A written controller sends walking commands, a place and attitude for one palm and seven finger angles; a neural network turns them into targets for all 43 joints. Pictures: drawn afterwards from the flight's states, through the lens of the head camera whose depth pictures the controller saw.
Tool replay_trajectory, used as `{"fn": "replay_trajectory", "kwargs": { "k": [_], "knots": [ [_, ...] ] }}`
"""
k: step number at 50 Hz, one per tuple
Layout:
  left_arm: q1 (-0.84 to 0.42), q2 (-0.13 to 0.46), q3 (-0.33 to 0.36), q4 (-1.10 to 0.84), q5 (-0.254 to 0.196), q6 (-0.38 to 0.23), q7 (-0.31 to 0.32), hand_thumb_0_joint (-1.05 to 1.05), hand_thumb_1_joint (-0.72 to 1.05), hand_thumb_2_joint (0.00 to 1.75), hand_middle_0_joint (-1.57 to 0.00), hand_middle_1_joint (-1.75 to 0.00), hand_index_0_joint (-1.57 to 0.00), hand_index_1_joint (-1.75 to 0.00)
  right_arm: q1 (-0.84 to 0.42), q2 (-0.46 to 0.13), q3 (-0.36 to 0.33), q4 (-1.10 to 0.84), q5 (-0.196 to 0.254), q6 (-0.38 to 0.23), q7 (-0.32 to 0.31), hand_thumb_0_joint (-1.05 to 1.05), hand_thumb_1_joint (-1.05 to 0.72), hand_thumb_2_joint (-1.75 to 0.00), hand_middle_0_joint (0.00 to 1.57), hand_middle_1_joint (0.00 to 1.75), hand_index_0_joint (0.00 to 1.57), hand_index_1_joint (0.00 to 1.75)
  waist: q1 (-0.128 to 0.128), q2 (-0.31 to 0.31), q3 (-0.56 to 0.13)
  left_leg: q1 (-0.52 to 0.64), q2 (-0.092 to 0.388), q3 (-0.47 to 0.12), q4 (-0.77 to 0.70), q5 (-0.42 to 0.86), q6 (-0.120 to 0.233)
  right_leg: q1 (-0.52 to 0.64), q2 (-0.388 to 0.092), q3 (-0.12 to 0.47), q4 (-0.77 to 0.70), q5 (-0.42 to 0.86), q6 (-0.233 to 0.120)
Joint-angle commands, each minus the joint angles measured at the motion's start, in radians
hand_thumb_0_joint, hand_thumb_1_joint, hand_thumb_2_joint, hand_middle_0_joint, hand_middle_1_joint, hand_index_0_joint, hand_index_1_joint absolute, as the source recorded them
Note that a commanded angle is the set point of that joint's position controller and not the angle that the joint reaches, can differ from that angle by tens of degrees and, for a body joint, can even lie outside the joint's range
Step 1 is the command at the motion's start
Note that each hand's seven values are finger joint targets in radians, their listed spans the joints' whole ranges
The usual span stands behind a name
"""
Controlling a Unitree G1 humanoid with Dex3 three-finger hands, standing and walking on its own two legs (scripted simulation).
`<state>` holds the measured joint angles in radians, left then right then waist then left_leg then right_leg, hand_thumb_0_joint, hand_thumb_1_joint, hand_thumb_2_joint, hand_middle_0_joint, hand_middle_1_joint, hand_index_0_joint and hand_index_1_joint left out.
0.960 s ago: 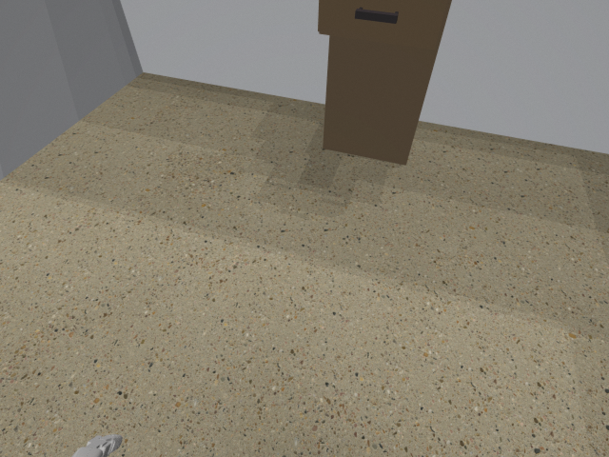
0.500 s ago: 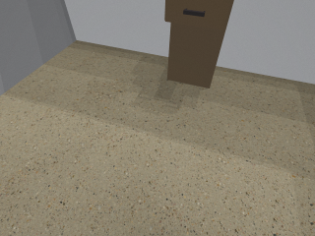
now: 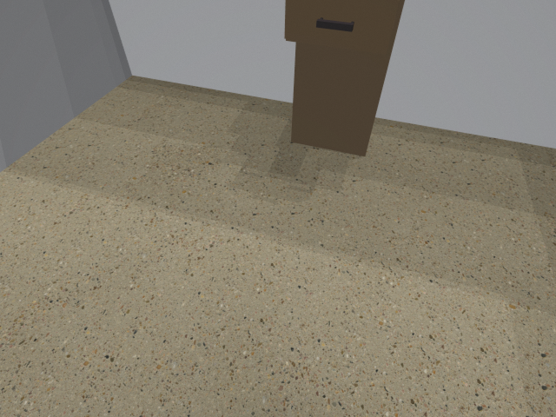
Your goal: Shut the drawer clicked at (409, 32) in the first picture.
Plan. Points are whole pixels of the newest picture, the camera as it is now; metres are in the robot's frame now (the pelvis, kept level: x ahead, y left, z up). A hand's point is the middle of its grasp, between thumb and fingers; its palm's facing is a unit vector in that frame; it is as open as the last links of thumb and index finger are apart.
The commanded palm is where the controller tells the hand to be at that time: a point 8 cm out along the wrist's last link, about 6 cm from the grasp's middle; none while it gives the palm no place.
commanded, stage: stand and wait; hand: left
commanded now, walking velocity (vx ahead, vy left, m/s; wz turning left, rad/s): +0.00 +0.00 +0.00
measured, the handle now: (335, 23) +1.42 -0.14 +0.04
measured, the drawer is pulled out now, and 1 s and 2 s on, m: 0.29 0.29 0.29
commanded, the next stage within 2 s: look at it before walking up in 0.10 s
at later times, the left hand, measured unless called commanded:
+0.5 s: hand out of the picture +0.07 +0.25 -0.16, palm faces -0.04 -0.94 -0.33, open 7.4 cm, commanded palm none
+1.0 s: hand out of the picture +0.06 +0.22 -0.18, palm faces -0.05 -0.97 -0.25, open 7.4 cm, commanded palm none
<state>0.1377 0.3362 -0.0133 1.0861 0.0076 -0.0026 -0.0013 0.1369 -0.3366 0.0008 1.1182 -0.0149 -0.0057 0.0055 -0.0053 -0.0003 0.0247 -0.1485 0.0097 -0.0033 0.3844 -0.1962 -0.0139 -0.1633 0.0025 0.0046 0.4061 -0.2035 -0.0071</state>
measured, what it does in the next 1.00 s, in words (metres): stands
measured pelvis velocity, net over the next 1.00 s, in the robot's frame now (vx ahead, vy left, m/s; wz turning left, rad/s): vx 0.03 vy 0.01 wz -0.05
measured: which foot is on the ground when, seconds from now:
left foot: down 0.00-1.00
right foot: down 0.00-1.00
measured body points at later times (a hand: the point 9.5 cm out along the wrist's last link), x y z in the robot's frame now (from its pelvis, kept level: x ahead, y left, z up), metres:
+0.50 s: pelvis +0.00 +0.00 +0.00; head +0.01 +0.00 +0.45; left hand +0.07 +0.30 -0.13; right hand +0.07 -0.29 -0.13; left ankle +0.01 +0.13 -0.74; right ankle +0.01 -0.11 -0.74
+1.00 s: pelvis +0.03 +0.01 -0.01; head +0.02 +0.01 +0.44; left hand +0.06 +0.27 -0.16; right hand +0.07 -0.26 -0.15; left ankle +0.01 +0.13 -0.74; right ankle +0.01 -0.11 -0.74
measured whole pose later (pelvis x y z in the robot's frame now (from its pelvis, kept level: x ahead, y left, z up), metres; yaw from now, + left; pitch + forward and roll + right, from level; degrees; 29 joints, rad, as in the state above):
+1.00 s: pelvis +0.03 +0.01 -0.01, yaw -3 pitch -1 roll +0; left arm 0.26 0.27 0.00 1.08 0.02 0.01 -0.01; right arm 0.20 -0.27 0.00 1.10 -0.03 0.00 0.01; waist 0.01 0.00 -0.02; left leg -0.16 0.03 0.04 0.50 -0.32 0.00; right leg -0.19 0.03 0.05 0.50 -0.30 -0.01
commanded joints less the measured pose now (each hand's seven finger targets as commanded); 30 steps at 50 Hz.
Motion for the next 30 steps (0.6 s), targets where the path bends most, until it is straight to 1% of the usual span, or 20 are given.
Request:
{"fn": "replay_trajectory", "kwargs": {
  "k": [1, 3, 5, 8, 11, 14, 15, 16, 20, 23, 25, 26, 28, 30],
  "knots": [
    [-0.04, 0.21, 0.046, -0.067, 0.004, -0.021, 0.011, 0.0, 0.9, 0.9, -0.2, -0.3, -0.2, -0.3, -0.052, -0.2, -0.034, -0.065, 0.004, -0.025, -0.015, 0.0, -0.9, -0.9, 0.2, 0.3, 0.2, 0.3, 0.006, -0.016, -0.015, -0.023, 0.098, -0.093, -0.071, 0.017, 0.039, -0.028, -0.119, 0.128, -0.109, -0.037, -0.027],
    [-0.038, 0.209, 0.046, -0.068, 0.004, -0.021, 0.01, 0.0, 0.9, 0.9, -0.2, -0.3, -0.2, -0.3, -0.052, -0.2, -0.035, -0.064, 0.004, -0.024, -0.014, 0.0, -0.9, -0.9, 0.2, 0.3, 0.2, 0.3, 0.006, -0.015, -0.015, -0.02, 0.099, -0.091, -0.069, 0.012, 0.039, -0.035, -0.121, 0.129, -0.113, -0.049, -0.026],
    [-0.036, 0.208, 0.046, -0.068, 0.004, -0.023, 0.011, 0.0, 0.9, 0.9, -0.2, -0.3, -0.2, -0.3, -0.048, -0.201, -0.036, -0.064, 0.004, -0.026, -0.014, 0.0, -0.9, -0.9, 0.2, 0.3, 0.2, 0.3, 0.004, -0.015, -0.033, -0.007, 0.101, -0.092, -0.068, 0.03, 0.039, -0.029, -0.12, 0.129, -0.109, -0.029, -0.027],
    [-0.034, 0.205, 0.046, -0.069, 0.004, -0.024, 0.011, 0.0, 0.9, 0.9, -0.2, -0.3, -0.2, -0.3, -0.05, -0.201, -0.036, -0.064, 0.005, -0.027, -0.015, 0.0, -0.9, -0.9, 0.2, 0.3, 0.2, 0.3, 0.005, -0.011, -0.041, -0.005, 0.105, -0.093, -0.066, 0.044, 0.039, -0.021, -0.119, 0.124, -0.103, -0.003, -0.026],
    [-0.032, 0.205, 0.045, -0.066, 0.004, -0.024, 0.011, 0.0, 0.9, 0.9, -0.2, -0.3, -0.2, -0.3, -0.053, -0.2, -0.036, -0.062, 0.006, -0.028, -0.015, 0.0, -0.9, -0.9, 0.2, 0.3, 0.2, 0.3, 0.006, -0.009, -0.035, -0.003, 0.107, -0.092, -0.068, 0.057, 0.039, -0.019, -0.119, 0.121, -0.101, 0.023, -0.025],
    [-0.027, 0.205, 0.045, -0.064, 0.004, -0.025, 0.011, 0.0, 0.9, 0.9, -0.2, -0.3, -0.2, -0.3, -0.05, -0.2, -0.036, -0.063, 0.006, -0.028, -0.015, 0.0, -0.9, -0.9, 0.2, 0.3, 0.2, 0.3, 0.007, -0.001, -0.044, -0.002, 0.106, -0.093, -0.068, 0.059, 0.039, -0.011, -0.12, 0.121, -0.101, 0.026, -0.026],
    [-0.026, 0.206, 0.045, -0.063, 0.004, -0.025, 0.011, 0.0, 0.9, 0.9, -0.2, -0.3, -0.2, -0.3, -0.051, -0.201, -0.036, -0.062, 0.006, -0.029, -0.016, 0.0, -0.9, -0.9, 0.2, 0.3, 0.2, 0.3, 0.006, -0.011, -0.049, 0.007, 0.107, -0.091, -0.065, 0.072, 0.038, -0.01, -0.12, 0.119, -0.098, 0.041, -0.025],
    [-0.028, 0.205, 0.044, -0.063, 0.003, -0.026, 0.011, 0.0, 0.9, 0.9, -0.2, -0.3, -0.2, -0.3, -0.053, -0.204, -0.036, -0.061, 0.006, -0.028, -0.016, 0.0, -0.9, -0.9, 0.2, 0.3, 0.2, 0.3, 0.005, -0.004, -0.051, 0.012, 0.108, -0.09, -0.065, 0.076, 0.038, -0.011, -0.121, 0.118, -0.097, 0.05, -0.025],
    [-0.026, 0.205, 0.043, -0.059, 0.004, -0.024, 0.011, 0.0, 0.9, 0.9, -0.2, -0.3, -0.2, -0.3, -0.058, -0.203, -0.035, -0.062, 0.007, -0.028, -0.016, 0.0, -0.9, -0.9, 0.2, 0.3, 0.2, 0.3, 0.006, 0.002, -0.039, 0.009, 0.11, -0.092, -0.072, 0.076, 0.039, -0.011, -0.119, 0.116, -0.096, 0.057, -0.024],
    [-0.028, 0.207, 0.044, -0.058, 0.004, -0.025, 0.012, 0.0, 0.9, 0.9, -0.2, -0.3, -0.2, -0.3, -0.055, -0.204, -0.036, -0.062, 0.008, -0.028, -0.016, 0.0, -0.9, -0.9, 0.2, 0.3, 0.2, 0.3, 0.004, -0.008, -0.053, 0.015, 0.111, -0.093, -0.071, 0.088, 0.039, 0.0, -0.119, 0.114, -0.092, 0.074, -0.024],
    [-0.025, 0.206, 0.044, -0.057, 0.004, -0.026, 0.012, 0.0, 0.9, 0.9, -0.2, -0.3, -0.2, -0.3, -0.06, -0.205, -0.036, -0.061, 0.007, -0.029, -0.016, 0.0, -0.9, -0.9, 0.2, 0.3, 0.2, 0.3, 0.007, -0.002, -0.062, 0.022, 0.112, -0.091, -0.068, 0.104, 0.039, 0.008, -0.121, 0.112, -0.091, 0.095, -0.024],
    [-0.027, 0.207, 0.043, -0.057, 0.003, -0.025, 0.012, 0.0, 0.9, 0.9, -0.2, -0.3, -0.2, -0.3, -0.064, -0.206, -0.036, -0.06, 0.008, -0.029, -0.017, 0.0, -0.9, -0.9, 0.2, 0.3, 0.2, 0.3, 0.007, 0.001, -0.049, 0.021, 0.112, -0.092, -0.071, 0.101, 0.039, 0.0, -0.12, 0.111, -0.092, 0.092, -0.023],
    [-0.024, 0.206, 0.043, -0.055, 0.004, -0.026, 0.012, 0.0, 0.9, 0.9, -0.2, -0.3, -0.2, -0.3, -0.063, -0.206, -0.035, -0.061, 0.008, -0.03, -0.017, 0.0, -0.9, -0.9, 0.2, 0.3, 0.2, 0.3, 0.006, 0.0, -0.064, 0.031, 0.114, -0.09, -0.07, 0.116, 0.04, 0.009, -0.122, 0.109, -0.088, 0.11, -0.024],
    [-0.025, 0.208, 0.043, -0.055, 0.004, -0.027, 0.012, 0.0, 0.9, 0.9, -0.2, -0.3, -0.2, -0.3, -0.067, -0.205, -0.036, -0.061, 0.008, -0.029, -0.017, 0.0, -0.9, -0.9, 0.2, 0.3, 0.2, 0.3, 0.007, -0.003, -0.052, 0.028, 0.112, -0.088, -0.072, 0.107, 0.039, 0.004, -0.123, 0.111, -0.094, 0.107, -0.023]
  ]
}}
